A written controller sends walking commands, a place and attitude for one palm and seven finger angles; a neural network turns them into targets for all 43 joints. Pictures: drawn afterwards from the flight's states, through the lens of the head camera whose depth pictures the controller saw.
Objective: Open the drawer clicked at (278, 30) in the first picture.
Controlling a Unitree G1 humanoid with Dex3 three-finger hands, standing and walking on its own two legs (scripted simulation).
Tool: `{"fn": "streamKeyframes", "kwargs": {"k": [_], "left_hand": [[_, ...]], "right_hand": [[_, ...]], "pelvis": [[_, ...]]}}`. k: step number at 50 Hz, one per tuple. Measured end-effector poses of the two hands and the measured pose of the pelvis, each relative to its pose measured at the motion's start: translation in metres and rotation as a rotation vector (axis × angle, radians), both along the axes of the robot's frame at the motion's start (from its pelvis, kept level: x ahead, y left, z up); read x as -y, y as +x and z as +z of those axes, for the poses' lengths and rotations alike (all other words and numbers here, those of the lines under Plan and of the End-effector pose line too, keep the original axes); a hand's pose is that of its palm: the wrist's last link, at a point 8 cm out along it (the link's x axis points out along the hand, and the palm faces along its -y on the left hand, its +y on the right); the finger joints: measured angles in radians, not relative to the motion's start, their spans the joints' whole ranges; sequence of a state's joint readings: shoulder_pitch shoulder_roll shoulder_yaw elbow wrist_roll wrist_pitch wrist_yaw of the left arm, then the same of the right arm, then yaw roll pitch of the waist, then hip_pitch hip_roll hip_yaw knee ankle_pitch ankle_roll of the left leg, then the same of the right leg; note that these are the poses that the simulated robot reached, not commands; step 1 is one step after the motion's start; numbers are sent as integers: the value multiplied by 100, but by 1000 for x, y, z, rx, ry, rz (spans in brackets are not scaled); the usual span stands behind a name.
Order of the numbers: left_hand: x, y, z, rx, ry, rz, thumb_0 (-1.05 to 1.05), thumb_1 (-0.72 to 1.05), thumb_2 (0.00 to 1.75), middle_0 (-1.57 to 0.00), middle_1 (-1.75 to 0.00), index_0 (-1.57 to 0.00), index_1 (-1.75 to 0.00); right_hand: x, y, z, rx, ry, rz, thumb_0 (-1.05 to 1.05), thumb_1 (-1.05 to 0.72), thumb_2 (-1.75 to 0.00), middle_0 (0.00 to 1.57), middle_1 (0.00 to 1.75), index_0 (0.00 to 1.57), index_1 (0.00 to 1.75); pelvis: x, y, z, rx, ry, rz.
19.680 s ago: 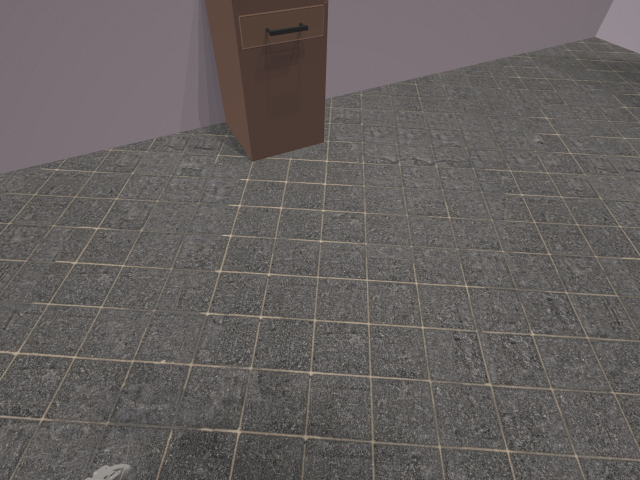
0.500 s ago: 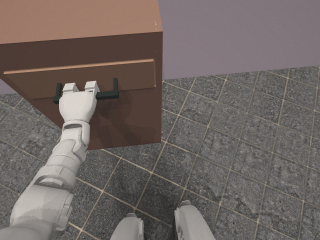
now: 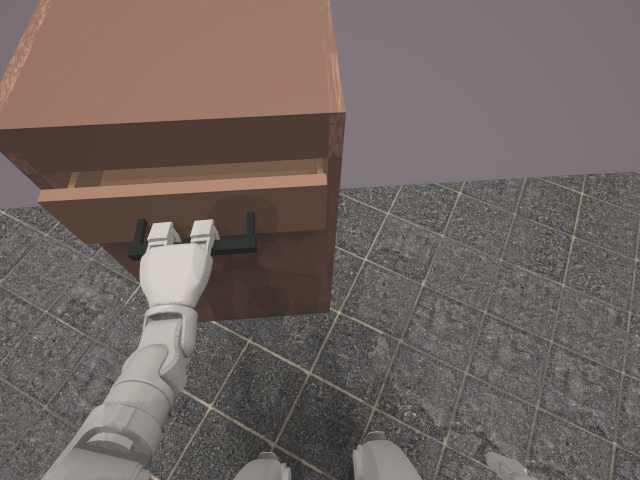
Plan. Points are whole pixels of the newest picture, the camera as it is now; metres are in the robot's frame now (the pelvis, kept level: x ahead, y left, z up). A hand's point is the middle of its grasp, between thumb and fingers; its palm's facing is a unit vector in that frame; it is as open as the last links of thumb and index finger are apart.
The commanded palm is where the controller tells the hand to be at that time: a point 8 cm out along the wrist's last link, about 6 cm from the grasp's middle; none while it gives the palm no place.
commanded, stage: pull the drawer open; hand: left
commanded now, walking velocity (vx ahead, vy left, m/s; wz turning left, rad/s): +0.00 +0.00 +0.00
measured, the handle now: (195, 236) +0.45 +0.19 -0.04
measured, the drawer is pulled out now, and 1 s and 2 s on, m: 0.04 0.13 0.21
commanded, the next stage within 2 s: none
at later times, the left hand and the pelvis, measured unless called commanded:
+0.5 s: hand (189, 310) +0.34 +0.19 -0.07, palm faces -0.03 -0.05 -1.00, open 5.7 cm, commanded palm +0.29 +0.19 -0.03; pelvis -0.01 +0.00 +0.00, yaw -1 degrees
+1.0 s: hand (186, 348) +0.29 +0.18 -0.07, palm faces -0.02 -0.05 -1.00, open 5.7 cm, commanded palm +0.24 +0.19 -0.03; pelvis -0.03 -0.01 +0.00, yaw +0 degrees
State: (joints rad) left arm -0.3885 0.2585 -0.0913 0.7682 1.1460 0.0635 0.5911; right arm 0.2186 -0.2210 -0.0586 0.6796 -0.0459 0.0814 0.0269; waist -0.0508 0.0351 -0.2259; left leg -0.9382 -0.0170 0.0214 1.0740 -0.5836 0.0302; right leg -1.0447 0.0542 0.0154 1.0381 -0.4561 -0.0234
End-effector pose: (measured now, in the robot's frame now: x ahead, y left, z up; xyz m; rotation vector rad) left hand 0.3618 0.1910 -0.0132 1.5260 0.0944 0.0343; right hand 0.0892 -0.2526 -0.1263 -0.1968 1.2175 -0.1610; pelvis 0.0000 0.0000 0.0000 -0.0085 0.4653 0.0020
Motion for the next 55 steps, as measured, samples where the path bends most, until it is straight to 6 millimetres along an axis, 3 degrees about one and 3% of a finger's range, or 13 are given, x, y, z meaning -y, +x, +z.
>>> {"fn": "streamKeyframes", "kwargs": {"k": [15,42,55], "left_hand": [[2,-23,0,8,-4,9,1,79,83,-27,-131,-33,-126],[6,-72,0,10,-6,20,1,79,83,-27,-130,-33,-126],[9,-101,-1,17,-5,30,1,78,84,-27,-129,-34,-127]], "right_hand": [[-5,10,3,45,11,5,0,-91,-89,20,30,20,30],[-1,6,4,123,17,23,0,-91,-89,20,30,20,30],[0,16,4,167,26,45,0,-91,-89,20,30,20,30]], "pelvis": [[-1,0,1,22,-1,-9],[6,-22,-2,65,14,-12],[10,-27,-3,85,23,-11]]}}
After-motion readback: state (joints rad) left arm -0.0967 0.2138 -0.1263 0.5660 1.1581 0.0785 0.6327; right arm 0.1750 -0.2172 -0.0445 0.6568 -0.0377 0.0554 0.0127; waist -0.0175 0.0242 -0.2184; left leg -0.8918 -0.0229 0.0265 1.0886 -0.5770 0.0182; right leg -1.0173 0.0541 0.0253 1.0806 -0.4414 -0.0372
